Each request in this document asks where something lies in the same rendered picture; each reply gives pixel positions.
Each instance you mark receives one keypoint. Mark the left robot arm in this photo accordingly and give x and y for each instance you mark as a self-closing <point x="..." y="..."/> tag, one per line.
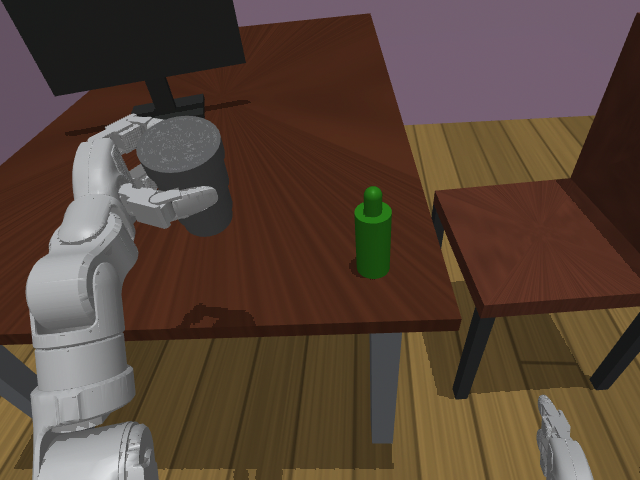
<point x="74" y="296"/>

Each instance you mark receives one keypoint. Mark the table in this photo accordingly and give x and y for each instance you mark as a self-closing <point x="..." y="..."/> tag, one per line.
<point x="308" y="123"/>

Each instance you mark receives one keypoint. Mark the chair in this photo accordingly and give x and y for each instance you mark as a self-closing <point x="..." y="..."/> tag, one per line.
<point x="557" y="245"/>

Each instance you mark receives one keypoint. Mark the left robot hand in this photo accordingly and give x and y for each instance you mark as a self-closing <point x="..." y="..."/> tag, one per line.
<point x="99" y="168"/>

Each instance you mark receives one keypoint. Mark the right robot hand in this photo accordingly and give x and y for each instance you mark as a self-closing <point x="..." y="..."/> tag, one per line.
<point x="561" y="458"/>

